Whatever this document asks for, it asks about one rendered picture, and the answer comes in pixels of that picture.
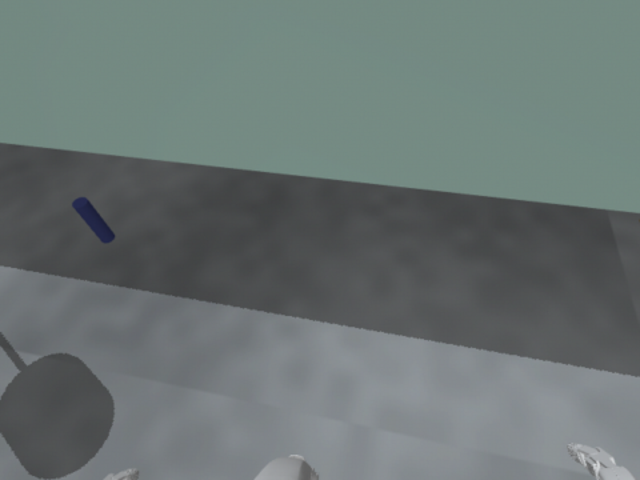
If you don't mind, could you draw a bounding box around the right robot hand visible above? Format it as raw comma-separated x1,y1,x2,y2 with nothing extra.
567,443,637,480

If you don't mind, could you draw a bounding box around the can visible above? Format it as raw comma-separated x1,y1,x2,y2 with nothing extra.
72,197,115,243

